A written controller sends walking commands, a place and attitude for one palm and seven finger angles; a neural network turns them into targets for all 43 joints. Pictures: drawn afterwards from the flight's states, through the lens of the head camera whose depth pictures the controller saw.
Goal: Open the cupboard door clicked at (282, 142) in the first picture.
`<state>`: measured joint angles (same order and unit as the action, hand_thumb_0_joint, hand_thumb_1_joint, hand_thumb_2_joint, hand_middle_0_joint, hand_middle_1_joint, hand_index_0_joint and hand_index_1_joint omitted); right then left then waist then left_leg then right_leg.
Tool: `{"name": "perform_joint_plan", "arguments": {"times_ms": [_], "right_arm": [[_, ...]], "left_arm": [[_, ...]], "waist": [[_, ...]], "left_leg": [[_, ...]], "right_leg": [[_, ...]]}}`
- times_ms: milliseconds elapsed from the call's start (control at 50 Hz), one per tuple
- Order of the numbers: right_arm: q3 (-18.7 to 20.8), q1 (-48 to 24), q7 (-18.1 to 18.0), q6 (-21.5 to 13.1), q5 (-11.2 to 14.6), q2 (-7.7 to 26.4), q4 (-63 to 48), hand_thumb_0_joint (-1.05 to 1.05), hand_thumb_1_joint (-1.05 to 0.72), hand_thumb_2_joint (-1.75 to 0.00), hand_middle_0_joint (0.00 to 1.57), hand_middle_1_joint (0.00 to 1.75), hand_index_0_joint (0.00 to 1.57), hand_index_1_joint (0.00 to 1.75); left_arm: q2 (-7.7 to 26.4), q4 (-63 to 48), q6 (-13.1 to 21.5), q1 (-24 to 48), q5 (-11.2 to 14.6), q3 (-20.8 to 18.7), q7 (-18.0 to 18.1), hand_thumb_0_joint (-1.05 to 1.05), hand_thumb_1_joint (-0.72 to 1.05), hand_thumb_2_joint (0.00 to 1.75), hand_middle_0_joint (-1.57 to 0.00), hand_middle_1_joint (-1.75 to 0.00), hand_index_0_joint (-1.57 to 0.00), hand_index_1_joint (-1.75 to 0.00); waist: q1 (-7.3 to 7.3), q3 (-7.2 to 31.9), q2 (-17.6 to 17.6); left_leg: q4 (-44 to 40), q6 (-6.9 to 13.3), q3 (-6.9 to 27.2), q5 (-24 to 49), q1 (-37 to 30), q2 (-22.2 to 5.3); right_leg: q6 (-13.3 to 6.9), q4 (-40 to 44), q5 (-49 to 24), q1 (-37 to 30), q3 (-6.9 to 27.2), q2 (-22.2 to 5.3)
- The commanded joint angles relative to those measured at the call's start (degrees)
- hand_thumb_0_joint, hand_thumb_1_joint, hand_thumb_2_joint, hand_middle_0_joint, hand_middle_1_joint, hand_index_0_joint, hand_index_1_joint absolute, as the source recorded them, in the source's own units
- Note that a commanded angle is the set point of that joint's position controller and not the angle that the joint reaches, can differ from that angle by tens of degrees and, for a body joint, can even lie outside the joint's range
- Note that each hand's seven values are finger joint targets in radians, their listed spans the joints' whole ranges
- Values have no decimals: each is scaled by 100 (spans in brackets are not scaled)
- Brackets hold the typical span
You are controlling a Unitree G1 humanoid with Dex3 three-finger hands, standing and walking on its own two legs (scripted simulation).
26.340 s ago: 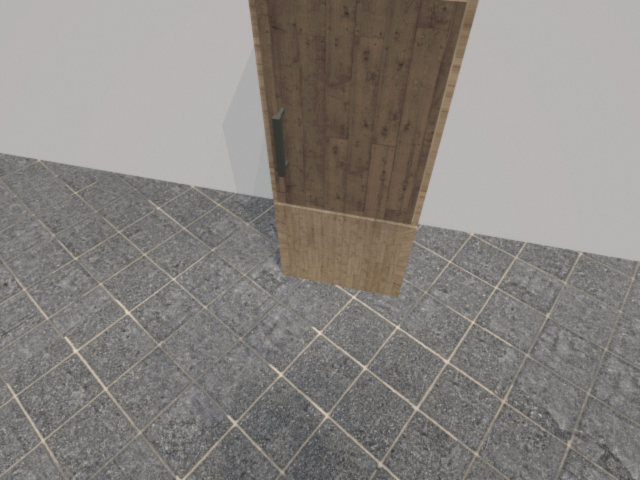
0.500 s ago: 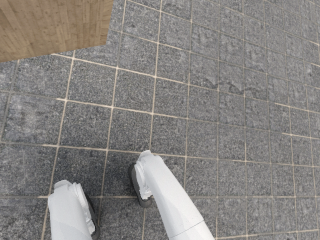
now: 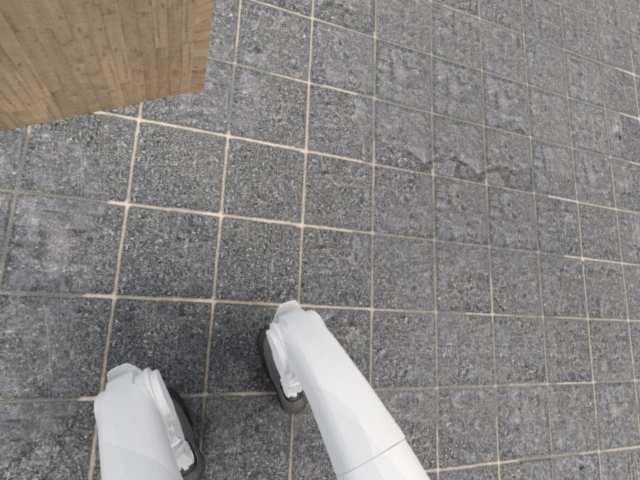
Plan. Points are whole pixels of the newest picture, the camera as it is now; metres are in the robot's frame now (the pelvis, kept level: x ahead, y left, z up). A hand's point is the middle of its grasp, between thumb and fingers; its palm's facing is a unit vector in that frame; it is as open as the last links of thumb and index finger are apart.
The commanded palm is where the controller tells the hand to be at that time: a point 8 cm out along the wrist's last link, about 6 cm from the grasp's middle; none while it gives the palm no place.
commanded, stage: move the hooked fingers beside the handle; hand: left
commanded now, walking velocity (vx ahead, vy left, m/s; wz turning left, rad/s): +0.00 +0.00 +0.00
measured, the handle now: out of the picture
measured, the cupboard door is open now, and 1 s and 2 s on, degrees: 0 0 0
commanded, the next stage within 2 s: slide the fingers in behind the handle in 1.74 s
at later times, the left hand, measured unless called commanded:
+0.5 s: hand out of the picture +0.65 +0.31 +0.10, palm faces +0.19 -0.98 -0.04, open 13.9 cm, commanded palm +0.68 +0.27 +0.09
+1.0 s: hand out of the picture +0.64 +0.33 +0.10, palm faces +0.19 -0.98 -0.04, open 13.9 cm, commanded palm +0.68 +0.29 +0.08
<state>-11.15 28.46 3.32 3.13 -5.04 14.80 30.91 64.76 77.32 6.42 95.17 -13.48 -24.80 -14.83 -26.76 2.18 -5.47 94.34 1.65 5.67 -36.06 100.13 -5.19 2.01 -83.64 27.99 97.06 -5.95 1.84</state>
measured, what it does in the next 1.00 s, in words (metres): stands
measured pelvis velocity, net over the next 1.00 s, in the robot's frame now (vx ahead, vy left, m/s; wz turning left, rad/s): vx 0.00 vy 0.00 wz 0.00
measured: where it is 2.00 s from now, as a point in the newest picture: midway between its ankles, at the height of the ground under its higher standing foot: (237, 415)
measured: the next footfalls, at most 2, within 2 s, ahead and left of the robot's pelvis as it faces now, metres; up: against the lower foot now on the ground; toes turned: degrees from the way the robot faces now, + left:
none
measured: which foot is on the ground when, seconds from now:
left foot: down 0.00-1.00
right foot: down 0.00-1.00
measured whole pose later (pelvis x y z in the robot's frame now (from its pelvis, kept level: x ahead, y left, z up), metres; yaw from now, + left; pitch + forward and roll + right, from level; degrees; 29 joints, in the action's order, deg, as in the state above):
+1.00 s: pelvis +0.00 +0.00 +0.00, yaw +0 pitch +40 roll -12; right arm -11.6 25.9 2.0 4.3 -3.6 15.1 31.2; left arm 68.6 76.2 7.4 91.4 -11.0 -26.6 -21.2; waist -25.1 2.8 -4.6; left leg 94.2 1.4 6.4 -36.6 99.2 -5.1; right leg 2.1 -83.1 28.5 95.7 -6.5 2.0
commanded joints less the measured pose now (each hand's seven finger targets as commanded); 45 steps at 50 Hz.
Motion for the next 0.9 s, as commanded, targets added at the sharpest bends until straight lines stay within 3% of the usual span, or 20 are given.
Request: {"name": "perform_joint_plan", "arguments": {"times_ms": [0, 40, 100, 160, 180, 260, 320, 360, 420, 460, 480, 580, 640, 720, 780, 820, 840, 880], "right_arm": [[538, 1807, -116, 81, -23, 1553, 235, 0, -90, -90, 20, 30, 20, 30], [575, 1796, -100, 77, -16, 1541, 264, 0, -90, -90, 20, 30, 20, 30], [616, 1806, -85, 105, -7, 1539, 327, 0, -90, -90, 20, 30, 20, 30], [598, 1778, -100, 118, 17, 1542, 339, 0, -90, -90, 20, 30, 20, 30], [569, 1774, -119, 126, 19, 1551, 319, 0, -90, -90, 20, 30, 20, 30], [543, 1699, -131, 121, 29, 1529, 289, 0, -90, -90, 20, 30, 20, 30], [547, 1715, -156, 125, 20, 1526, 249, 0, -90, -90, 20, 30, 20, 30], [562, 1689, -153, 115, 17, 1521, 278, 0, -90, -90, 20, 30, 20, 30], [556, 1650, -170, 133, 51, 1540, 277, 0, -90, -90, 20, 30, 20, 30], [531, 1632, -178, 143, 48, 1552, 262, 0, -90, -90, 20, 30, 20, 30], [531, 1606, -179, 151, 62, 1548, 247, 0, -90, -90, 20, 30, 20, 30], [532, 1601, -200, 172, 58, 1558, 237, 0, -90, -90, 20, 30, 20, 30], [571, 1621, -179, 162, 57, 1544, 253, 0, -90, -90, 20, 30, 20, 30], [504, 1548, -217, 173, 90, 1578, 252, 0, -90, -90, 20, 30, 20, 30], [484, 1535, -229, 178, 95, 1581, 232, 0, -90, -90, 20, 30, 20, 30], [487, 1575, -230, 185, 87, 1578, 223, 0, -90, -90, 20, 30, 20, 30], [501, 1560, -216, 176, 94, 1568, 214, 0, -90, -90, 20, 30, 20, 30], [487, 1523, -233, 176, 110, 1599, 245, 0, -90, -90, 20, 30, 20, 30]], "left_arm": [[1112, -1500, 401, 2215, 156, -192, -23, 0, -50, 30, -30, -120, -30, -120], [975, -1680, 448, 2269, 196, -146, -67, 0, -50, 30, -30, -120, -30, -120], [774, -1758, 450, 2205, 232, -54, -121, 0, -50, 30, -30, -120, -30, -120], [750, -1462, 354, 2058, 292, -81, -183, 0, -50, 30, -30, -120, -30, -120], [901, -1423, 319, 2022, 297, -153, -205, 0, -50, 30, -30, -120, -30, -120], [727, -1301, 297, 1917, 240, 40, -242, 0, -50, 30, -30, -120, -30, -120], [1044, -1491, 412, 1882, 291, -198, -249, 0, -50, 30, -30, -120, -30, -120], [925, -1565, 496, 1938, 327, -121, -285, 0, -50, 30, -30, -120, -30, -120], [957, -1390, 491, 1760, 373, -161, -330, 0, -50, 30, -30, -120, -30, -120], [1077, -1338, 485, 1744, 332, -189, -355, 0, -50, 30, -30, -120, -30, -120], [952, -1308, 451, 1761, 330, -79, -369, 0, -50, 30, -30, -120, -30, -120], [1220, -1451, 499, 1780, 361, -288, -404, 0, -50, 30, -30, -120, -30, -120], [1186, -1701, 567, 1856, 370, -289, -427, 0, -50, 30, -30, -120, -30, -120], [1260, -1289, 446, 1719, 389, -235, -500, 0, -50, 30, -30, -120, -30, -120], [1408, -1408, 449, 1750, 343, -251, -554, 0, -50, 30, -30, -120, -30, -120], [1508, -1507, 475, 1729, 322, -317, -558, 0, -50, 30, -30, -120, -30, -120], [1360, -1499, 483, 1726, 334, -251, -570, 0, -50, 30, -30, -120, -30, -120], [1339, -1407, 467, 1741, 380, -200, -615, 0, -50, 30, -30, -120, -30, -120]], "waist": [[12, 3946, -2659], [19, 4072, -2960], [31, 4074, -3048], [8, 3821, -2745], [28, 3799, -2718], [28, 3595, -2770], [92, 3823, -2633], [71, 3863, -2850], [92, 3731, -2606], [116, 3675, -2705], [89, 3651, -2701], [132, 3871, -2656], [150, 4057, -2971], [105, 3687, -2527], [153, 3851, -2769], [181, 3944, -2737], [138, 3907, -2877], [117, 3777, -2749]], "left_leg": [[-1042, 121, 239, 2755, -3745, 118], [-1077, 72, 296, 2946, -4111, 98], [-1113, 35, 378, 3232, -4448, 74], [-1102, 89, 297, 3018, -4162, 89], [-1095, 107, 267, 2987, -4026, 95], [-1109, 113, 248, 2927, -4016, 90], [-1040, 140, 183, 3047, -3846, 108], [-1077, 98, 241, 3195, -4088, 86], [-1083, 111, 236, 3066, -3979, 85], [-1082, 110, 250, 3089, -3978, 81], [-1079, 117, 229, 3062, -3948, 94], [-1028, 107, 249, 3167, -4016, 87], [-1038, 69, 287, 3412, -4335, 76], [-1017, 132, 216, 2943, -3809, 98], [-1008, 113, 230, 3072, -3954, 105], [-1014, 100, 283, 3217, -4040, 94], [-1021, 82, 316, 3295, -4194, 75], [-1022, 82, 321, 3116, -4093, 72]], "right_leg": [[-366, 695, -1369, -1865, -113, 386], [-383, 697, -1415, -1713, -119, 370], [-366, 733, -1479, -1576, -147, 370], [-353, 802, -1447, -1673, -143, 381], [-355, 795, -1456, -1756, -139, 373], [-362, 825, -1390, -1623, -138, 368], [-363, 822, -1559, -1969, -80, 385], [-370, 807, -1575, -1826, -102, 382], [-347, 828, -1504, -1840, -104, 389], [-352, 785, -1471, -1778, -111, 377], [-349, 799, -1469, -1763, -107, 378], [-339, 764, -1534, -1835, -100, 385], [-356, 761, -1595, -1745, -87, 371], [-315, 771, -1444, -1834, -100, 383], [-328, 739, -1479, -1810, -99, 375], [-329, 711, -1517, -1831, -117, 380], [-339, 717, -1503, -1650, -124, 377], [-311, 710, -1420, -1589, -148, 379]]}}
